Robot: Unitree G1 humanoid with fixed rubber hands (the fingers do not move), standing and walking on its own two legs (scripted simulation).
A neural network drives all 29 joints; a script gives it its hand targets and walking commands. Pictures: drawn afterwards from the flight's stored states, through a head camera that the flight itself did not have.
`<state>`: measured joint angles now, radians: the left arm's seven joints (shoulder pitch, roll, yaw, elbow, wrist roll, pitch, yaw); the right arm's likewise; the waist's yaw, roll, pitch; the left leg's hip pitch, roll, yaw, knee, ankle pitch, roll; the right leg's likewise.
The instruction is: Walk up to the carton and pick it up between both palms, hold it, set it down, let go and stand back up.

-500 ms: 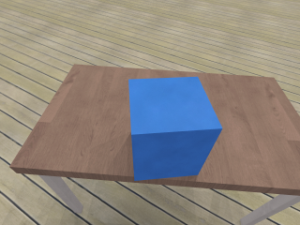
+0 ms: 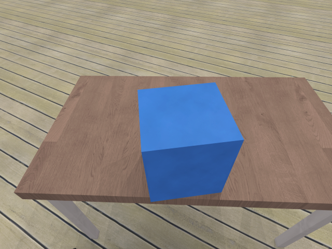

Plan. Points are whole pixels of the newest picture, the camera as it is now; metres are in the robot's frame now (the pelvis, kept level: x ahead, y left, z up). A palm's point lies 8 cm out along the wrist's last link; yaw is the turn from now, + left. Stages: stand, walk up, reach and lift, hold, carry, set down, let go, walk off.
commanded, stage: walk up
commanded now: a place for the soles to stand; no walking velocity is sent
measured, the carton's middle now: (181, 144) +0.40 -0.03 +0.02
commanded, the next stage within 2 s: reach and lift in 1.06 s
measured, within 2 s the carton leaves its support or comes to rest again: neither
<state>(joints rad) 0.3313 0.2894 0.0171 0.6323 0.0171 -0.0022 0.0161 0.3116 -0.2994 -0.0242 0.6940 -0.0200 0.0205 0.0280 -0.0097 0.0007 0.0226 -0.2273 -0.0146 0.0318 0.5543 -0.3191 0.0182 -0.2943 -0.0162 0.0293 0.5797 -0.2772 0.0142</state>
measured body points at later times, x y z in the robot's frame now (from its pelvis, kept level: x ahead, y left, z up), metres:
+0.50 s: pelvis +0.00 -0.01 +0.00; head +0.00 -0.02 +0.45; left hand +0.11 +0.25 -0.10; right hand +0.10 -0.28 -0.11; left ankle -0.01 +0.11 -0.73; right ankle +0.02 -0.13 -0.73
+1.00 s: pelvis -0.01 -0.02 +0.00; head +0.00 -0.03 +0.45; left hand +0.14 +0.23 -0.10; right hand +0.04 -0.29 -0.12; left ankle -0.01 +0.11 -0.73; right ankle +0.02 -0.13 -0.73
